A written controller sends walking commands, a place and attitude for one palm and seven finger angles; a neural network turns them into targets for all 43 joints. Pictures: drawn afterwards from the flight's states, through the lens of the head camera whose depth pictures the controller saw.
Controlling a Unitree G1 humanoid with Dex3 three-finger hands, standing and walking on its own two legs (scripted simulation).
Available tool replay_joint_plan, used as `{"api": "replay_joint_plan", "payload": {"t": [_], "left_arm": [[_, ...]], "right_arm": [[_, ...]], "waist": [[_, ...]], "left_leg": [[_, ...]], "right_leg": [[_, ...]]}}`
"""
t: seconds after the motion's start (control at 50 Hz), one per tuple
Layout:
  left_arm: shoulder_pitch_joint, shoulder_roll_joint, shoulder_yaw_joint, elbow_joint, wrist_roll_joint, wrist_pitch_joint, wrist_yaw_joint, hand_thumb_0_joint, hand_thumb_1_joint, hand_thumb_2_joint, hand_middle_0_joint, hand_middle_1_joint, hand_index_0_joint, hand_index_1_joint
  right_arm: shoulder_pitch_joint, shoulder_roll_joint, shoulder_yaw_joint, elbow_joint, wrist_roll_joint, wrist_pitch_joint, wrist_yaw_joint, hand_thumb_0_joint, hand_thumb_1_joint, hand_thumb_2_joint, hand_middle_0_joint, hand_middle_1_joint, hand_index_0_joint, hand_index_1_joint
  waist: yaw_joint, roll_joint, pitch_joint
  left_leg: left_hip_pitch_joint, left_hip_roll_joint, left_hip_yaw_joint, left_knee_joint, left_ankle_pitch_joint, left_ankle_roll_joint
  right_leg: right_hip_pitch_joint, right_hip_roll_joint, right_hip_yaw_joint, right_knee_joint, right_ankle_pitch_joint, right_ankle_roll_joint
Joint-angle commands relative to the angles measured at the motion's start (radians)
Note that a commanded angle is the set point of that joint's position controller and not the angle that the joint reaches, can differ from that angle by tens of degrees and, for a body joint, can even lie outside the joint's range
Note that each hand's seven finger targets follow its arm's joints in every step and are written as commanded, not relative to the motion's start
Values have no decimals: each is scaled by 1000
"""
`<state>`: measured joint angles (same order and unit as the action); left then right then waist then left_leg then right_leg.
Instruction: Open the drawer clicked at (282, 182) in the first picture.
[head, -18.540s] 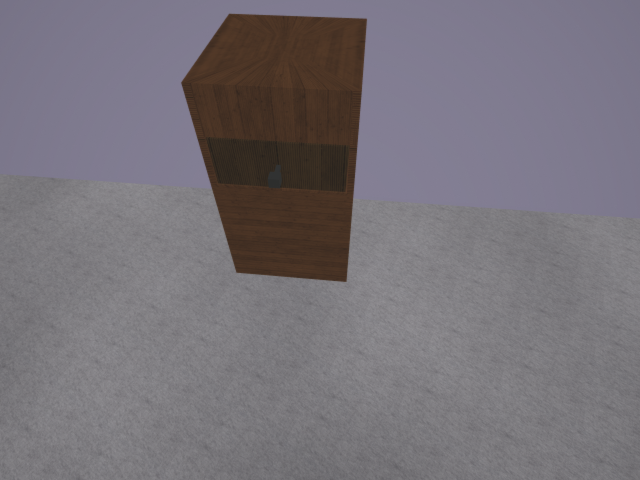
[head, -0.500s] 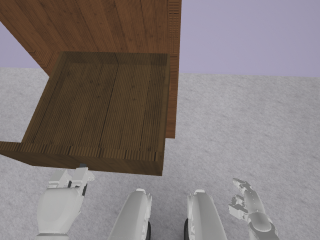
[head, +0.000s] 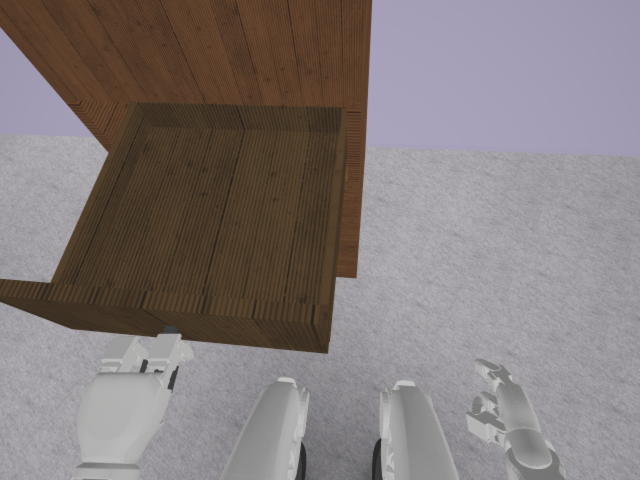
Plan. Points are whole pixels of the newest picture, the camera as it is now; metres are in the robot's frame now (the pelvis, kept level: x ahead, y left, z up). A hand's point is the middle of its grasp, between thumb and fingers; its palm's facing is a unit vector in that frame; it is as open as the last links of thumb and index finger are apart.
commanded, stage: open the thumb to release the handle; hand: left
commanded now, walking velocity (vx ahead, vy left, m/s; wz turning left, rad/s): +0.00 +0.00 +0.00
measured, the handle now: (162, 360) +0.25 +0.23 -0.03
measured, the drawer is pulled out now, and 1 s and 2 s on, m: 0.30 0.30 0.30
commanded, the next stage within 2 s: lift the hand off the handle in 0.36 s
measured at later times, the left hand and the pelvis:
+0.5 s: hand (152, 408) +0.20 +0.23 -0.05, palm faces -0.05 -0.06 -1.00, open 13.3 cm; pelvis -0.02 +0.00 +0.00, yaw +0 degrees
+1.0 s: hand (151, 391) +0.21 +0.23 -0.03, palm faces -0.06 -0.06 -1.00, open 13.6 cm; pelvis -0.01 +0.00 +0.03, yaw -1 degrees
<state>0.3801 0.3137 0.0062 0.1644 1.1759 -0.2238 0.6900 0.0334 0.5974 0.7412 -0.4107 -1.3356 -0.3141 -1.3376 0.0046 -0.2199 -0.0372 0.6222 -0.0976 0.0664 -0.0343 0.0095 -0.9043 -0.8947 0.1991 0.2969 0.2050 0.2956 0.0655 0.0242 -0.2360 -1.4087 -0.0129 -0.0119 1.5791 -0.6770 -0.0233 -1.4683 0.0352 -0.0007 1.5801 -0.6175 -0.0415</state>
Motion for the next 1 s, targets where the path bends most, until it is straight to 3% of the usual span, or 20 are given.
{"api": "replay_joint_plan", "payload": {"t": [0.0, 0.08, 0.18, 0.22, 0.24, 0.44, 0.5, 0.54, 0.68, 0.78, 0.8, 0.86, 0.98], "left_arm": [[55, 148, 99, -139, -26, 37, 39, 0, 340, 660, -360, -1290, -360, -1290], [51, 158, 103, -126, -47, 57, 28, 0, 60, 540, -340, -1260, -340, -1260], [-6, 177, 107, -83, -42, 57, 27, 0, -290, 390, -315, -1222, -315, -1222], [-26, 175, 103, -76, -34, 49, 30, 0, -430, 330, -305, -1207, -305, -1207], [-26, 190, 118, -81, -35, 47, 34, 0, -500, 300, -300, -1200, -300, -1200], [-19, 181, 115, -77, -44, 62, 41, 0, -500, 300, -300, -1200, -300, -1200], [-69, 168, 86, -87, -38, 70, 44, 0, -500, 300, -300, -1200, -300, -1200], [-87, 180, 100, -75, -34, 74, 50, 0, -500, 300, -300, -1200, -300, -1200], [-204, 156, 56, -47, -24, 98, 62, 0, -500, 300, -300, -1200, -300, -1200], [-176, 171, 61, -77, -32, 132, 60, 0, -500, 300, -300, -1200, -300, -1200], [-142, 168, 60, -81, -37, 144, 56, 0, -500, 300, -300, -1200, -300, -1200], [-148, 167, 45, -125, -50, 162, 48, 0, -500, 300, -300, -1200, -300, -1200], [-104, 173, 61, -82, -56, 150, 33, 0, -500, 300, -300, -1200, -300, -1200]], "right_arm": [[-20, -93, -30, -140, 1, -44, -6, 0, -900, -900, 200, 300, 200, 300], [-25, -89, -28, -140, 10, -46, -15, 0, -900, -900, 200, 300, 200, 300], [-33, -87, -23, -130, 15, -51, -27, 0, -900, -900, 200, 300, 200, 300], [-34, -87, -23, -125, 16, -57, -29, 0, -900, -900, 200, 300, 200, 300], [-36, -89, -23, -125, 16, -58, -29, 0, -900, -900, 200, 300, 200, 300], [-30, -96, -30, -124, 18, -64, -28, 0, -900, -900, 200, 300, 200, 300], [-26, -96, -29, -119, 19, -63, -28, 0, -900, -900, 200, 300, 200, 300], [-25, -100, -31, -115, 19, -66, -34, 0, -900, -900, 200, 300, 200, 300], [-11, -104, -35, -99, 22, -79, -40, 0, -900, -900, 200, 300, 200, 300], [1, -105, -36, -108, 26, -76, -38, 0, -900, -900, 200, 300, 200, 300], [2, -105, -35, -120, 29, -73, -37, 0, -900, -900, 200, 300, 200, 300], [-4, -104, -30, -127, 33, -68, -39, 0, -900, -900, 200, 300, 200, 300], [-3, -104, -23, -122, 33, -70, -45, 0, -900, -900, 200, 300, 200, 300]], "waist": [[-1, -54, -389], [-2, -84, -357], [-11, -92, -295], [-12, -86, -289], [-2, -55, -300], [-1, -59, -316], [-19, -64, -324], [-18, -62, -312], [-40, -45, -318], [-20, -20, -391], [-13, -16, -386], [-25, -15, -387], [-31, -41, -293]], "left_leg": [[265, -30, 3, -185, 285, 50], [222, -29, 9, -192, 229, 54], [158, -27, 13, -180, 157, 55], [150, -27, 13, -172, 145, 56], [155, -26, 10, -177, 156, 55], [185, -25, 7, -196, 166, 56], [197, -24, 12, -196, 158, 57], [202, -20, 5, -199, 159, 58], [244, -16, 1, -218, 158, 58], [302, -16, 4, -249, 218, 55], [312, -18, 6, -262, 226, 53], [335, -15, 8, -279, 236, 56], [320, -13, 12, -297, 214, 56]], "right_leg": [[332, -8, 47, -264, 275, -11], [364, -11, 64, -294, 220, -7], [350, -20, 99, -328, 103, -7], [339, -21, 116, -336, 78, -6], [342, -18, 114, -329, 83, -13], [338, -13, 88, -328, 88, -13], [323, -16, 75, -330, 76, -7], [303, -11, 63, -324, 70, -10], [276, -11, 29, -329, 63, -6], [348, -8, 30, -335, 137, -7], [368, -7, 31, -343, 144, -7], [396, -9, 34, -366, 164, -4], [406, -7, 44, -404, 148, -6]]}}
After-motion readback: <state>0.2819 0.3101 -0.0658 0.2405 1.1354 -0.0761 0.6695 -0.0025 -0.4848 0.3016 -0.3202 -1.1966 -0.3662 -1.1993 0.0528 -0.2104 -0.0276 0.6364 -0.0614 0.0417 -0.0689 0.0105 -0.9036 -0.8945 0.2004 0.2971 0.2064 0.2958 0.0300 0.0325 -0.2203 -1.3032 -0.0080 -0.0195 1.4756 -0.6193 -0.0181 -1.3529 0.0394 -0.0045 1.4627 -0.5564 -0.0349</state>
